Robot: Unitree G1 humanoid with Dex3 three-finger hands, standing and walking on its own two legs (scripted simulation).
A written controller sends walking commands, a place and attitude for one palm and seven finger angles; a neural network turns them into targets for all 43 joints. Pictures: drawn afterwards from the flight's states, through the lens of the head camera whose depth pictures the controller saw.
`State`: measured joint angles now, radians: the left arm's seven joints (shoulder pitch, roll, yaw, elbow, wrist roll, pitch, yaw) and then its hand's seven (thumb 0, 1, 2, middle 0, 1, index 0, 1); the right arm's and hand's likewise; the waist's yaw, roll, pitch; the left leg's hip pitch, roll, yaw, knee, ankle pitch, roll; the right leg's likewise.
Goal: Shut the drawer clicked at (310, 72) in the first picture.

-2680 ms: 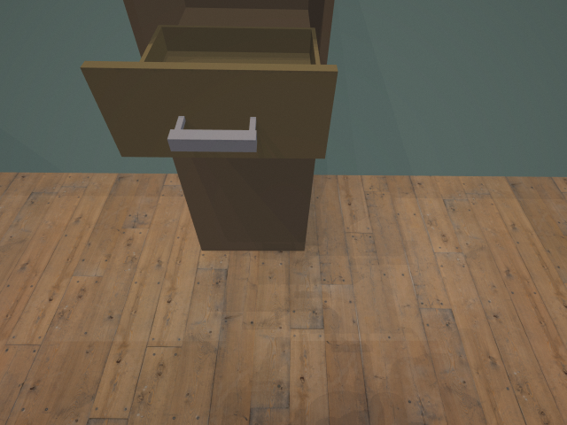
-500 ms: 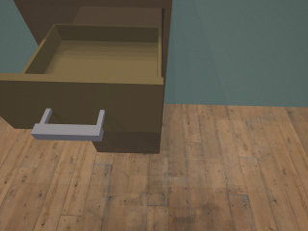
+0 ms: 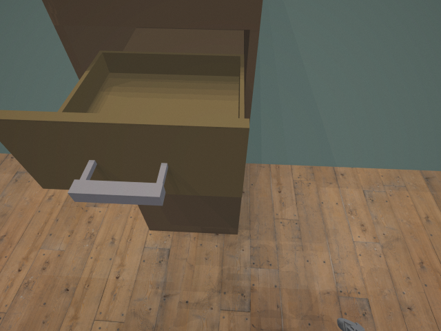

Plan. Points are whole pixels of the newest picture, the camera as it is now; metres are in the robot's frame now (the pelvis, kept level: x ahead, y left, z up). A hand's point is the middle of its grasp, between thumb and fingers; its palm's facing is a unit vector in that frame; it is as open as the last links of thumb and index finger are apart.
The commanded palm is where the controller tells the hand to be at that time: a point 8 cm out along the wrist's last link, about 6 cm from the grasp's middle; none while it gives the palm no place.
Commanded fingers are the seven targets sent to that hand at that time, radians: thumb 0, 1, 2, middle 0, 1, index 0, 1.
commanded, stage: come to a stop and stand still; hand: left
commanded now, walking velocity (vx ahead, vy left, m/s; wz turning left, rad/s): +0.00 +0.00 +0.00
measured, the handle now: (122, 180) +0.31 +0.18 +0.13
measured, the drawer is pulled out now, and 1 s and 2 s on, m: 0.30 0.30 0.30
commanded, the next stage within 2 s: look again from close up in 0.44 s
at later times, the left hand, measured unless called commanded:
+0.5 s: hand out of the picture -0.02 +0.21 -0.16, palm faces -0.03 -0.97 -0.22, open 7.4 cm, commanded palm none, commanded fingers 0.00 0.90 0.90 -0.20 -0.30 -0.20 -0.30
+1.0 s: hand out of the picture -0.01 +0.18 -0.16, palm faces -0.03 -0.98 -0.18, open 7.3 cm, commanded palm none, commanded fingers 0.00 0.90 0.90 -0.20 -0.30 -0.20 -0.30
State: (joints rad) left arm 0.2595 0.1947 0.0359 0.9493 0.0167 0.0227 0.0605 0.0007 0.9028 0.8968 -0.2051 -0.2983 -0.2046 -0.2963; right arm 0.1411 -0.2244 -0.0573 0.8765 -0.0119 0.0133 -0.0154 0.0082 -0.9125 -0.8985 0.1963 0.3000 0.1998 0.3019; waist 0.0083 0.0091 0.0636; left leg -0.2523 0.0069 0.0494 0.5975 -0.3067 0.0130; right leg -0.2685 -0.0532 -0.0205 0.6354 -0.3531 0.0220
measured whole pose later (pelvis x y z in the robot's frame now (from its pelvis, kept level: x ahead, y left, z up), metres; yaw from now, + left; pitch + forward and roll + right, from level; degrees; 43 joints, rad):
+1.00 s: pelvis -0.02 +0.01 +0.01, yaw -2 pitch -2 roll +0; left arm 0.30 0.15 -0.02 1.09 0.01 -0.01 0.04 0.00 0.92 0.90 -0.20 -0.30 -0.20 -0.30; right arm 0.25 -0.15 -0.01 1.11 -0.01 -0.02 -0.02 0.01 -0.93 -0.90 0.20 0.30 0.20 0.30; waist 0.00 -0.02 0.04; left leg -0.19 0.00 0.10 0.45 -0.24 0.03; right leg -0.21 -0.03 0.05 0.46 -0.23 0.04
